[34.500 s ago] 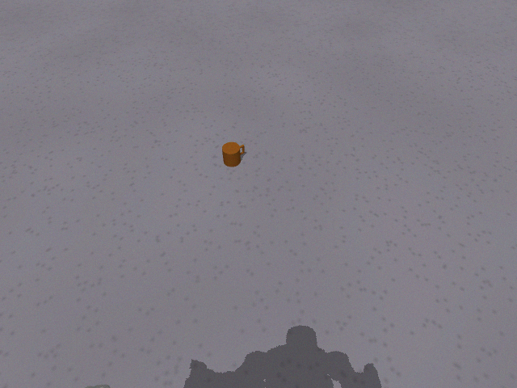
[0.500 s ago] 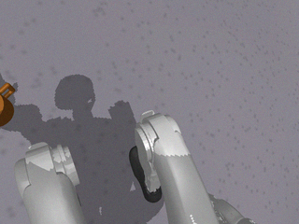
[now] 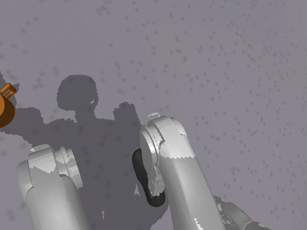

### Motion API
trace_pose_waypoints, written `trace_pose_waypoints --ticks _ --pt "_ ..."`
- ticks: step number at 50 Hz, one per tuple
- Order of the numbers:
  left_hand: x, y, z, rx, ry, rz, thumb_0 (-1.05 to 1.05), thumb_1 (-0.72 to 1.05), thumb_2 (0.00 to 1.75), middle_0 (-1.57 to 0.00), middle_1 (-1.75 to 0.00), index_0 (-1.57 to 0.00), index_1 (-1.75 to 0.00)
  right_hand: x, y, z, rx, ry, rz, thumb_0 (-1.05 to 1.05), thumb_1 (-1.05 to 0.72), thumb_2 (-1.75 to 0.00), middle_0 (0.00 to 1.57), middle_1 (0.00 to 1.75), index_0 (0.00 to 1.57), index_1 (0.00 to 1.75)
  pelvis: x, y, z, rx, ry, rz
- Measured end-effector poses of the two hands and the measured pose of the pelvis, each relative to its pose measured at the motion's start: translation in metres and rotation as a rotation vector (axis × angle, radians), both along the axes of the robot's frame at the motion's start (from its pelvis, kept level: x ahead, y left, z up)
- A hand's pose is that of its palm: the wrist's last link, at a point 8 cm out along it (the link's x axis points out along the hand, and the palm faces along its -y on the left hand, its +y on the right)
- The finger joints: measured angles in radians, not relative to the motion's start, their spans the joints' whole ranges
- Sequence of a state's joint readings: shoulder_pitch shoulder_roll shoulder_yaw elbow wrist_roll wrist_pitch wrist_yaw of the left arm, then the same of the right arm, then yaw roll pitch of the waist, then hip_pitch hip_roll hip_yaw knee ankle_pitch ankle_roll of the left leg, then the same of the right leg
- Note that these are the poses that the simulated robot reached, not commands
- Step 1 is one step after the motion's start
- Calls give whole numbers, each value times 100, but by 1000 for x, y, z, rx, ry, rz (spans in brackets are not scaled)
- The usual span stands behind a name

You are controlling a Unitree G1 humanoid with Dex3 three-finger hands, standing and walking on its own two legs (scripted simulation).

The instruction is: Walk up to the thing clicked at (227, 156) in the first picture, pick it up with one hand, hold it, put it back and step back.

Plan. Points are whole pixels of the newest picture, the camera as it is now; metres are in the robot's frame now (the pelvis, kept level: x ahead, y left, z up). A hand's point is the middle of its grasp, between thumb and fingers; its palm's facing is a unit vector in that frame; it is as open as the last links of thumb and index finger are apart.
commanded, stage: open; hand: left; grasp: from above
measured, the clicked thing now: out of the picture +0.45 +0.28 -0.26
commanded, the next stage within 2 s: withdraw in 0.02 s
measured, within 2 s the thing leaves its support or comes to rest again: neither
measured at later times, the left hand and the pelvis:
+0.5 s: hand out of the picture +0.45 +0.32 -0.14, palm faces -0.26 -0.07 -0.96, open 14.3 cm; pelvis +0.01 +0.00 +0.03, yaw +3 degrees
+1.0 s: hand out of the picture +0.40 +0.31 -0.12, palm faces -0.50 -0.09 -0.86, open 14.1 cm; pelvis -0.01 -0.01 +0.05, yaw +6 degrees
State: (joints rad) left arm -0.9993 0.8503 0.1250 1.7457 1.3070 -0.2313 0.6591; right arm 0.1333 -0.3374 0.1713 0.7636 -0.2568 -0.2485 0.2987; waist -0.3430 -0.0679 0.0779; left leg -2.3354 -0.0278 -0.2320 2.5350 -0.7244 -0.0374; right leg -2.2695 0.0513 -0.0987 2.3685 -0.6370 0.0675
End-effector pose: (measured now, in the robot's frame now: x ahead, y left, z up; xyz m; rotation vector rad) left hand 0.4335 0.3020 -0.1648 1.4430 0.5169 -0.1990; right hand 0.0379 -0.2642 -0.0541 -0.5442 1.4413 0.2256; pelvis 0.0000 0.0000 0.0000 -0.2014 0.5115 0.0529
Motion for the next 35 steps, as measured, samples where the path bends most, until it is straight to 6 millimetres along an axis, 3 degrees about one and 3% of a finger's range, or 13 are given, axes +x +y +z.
trace_pose_waypoints --ticks 12,18,21,26,31,35 --pt "4 1 -1 11 2 16 -1 -54 101 -9 -111 -11 -110 3 4 -2 18 -5 -2 0 -91 -90 20 30 20 30 2 1 1 1 10 0" --pt "9 6 15 22 -64 30 -1 -58 99 -8 -107 -10 -106 5 3 -4 26 -5 -39 0 -92 -91 20 30 20 30 4 -1 4 7 27 4" --pt "12 10 38 40 -125 39 -1 -59 98 -8 -105 -9 -104 11 2 -5 33 -20 -84 0 -92 -91 20 30 21 30 7 -2 10 17 55 9" --pt "10 21 98 107 -170 64 -1 -58 100 -9 -103 -9 -103 36 0 -4 51 -72 -155 0 -92 -91 20 30 21 30 9 -3 30 43 102 24" --pt "8 34 157 141 -73 118 -1 -57 102 -9 -102 -8 -102 64 0 6 71 -146 -168 0 -93 -91 20 30 20 30 5 -4 57 66 110 40" --pt "2 31 179 103 36 113 -1 -57 103 -9 -102 -8 -103 76 -2 20 65 -191 -156 0 -93 -91 20 30 20 30 -1 -6 75 80 93 51"
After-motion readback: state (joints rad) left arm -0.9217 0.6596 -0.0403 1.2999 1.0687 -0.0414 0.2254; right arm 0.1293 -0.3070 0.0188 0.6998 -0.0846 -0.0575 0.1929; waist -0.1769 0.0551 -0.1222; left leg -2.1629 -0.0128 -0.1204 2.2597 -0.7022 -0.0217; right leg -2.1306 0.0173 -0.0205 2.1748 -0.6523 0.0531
